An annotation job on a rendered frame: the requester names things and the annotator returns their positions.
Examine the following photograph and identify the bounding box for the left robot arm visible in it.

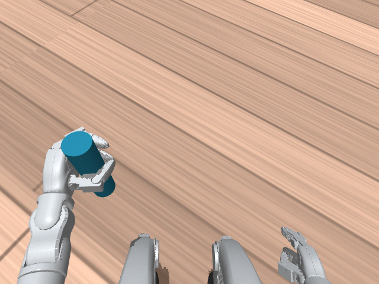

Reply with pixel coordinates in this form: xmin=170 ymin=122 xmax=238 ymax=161
xmin=17 ymin=192 xmax=75 ymax=284

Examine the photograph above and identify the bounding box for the right robot hand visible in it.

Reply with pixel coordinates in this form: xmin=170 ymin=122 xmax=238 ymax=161
xmin=278 ymin=227 xmax=326 ymax=284

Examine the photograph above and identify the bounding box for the left robot hand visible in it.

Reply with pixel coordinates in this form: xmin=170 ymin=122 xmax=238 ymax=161
xmin=43 ymin=127 xmax=115 ymax=197

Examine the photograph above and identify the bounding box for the can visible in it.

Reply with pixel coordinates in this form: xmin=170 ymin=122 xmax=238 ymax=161
xmin=61 ymin=131 xmax=115 ymax=197

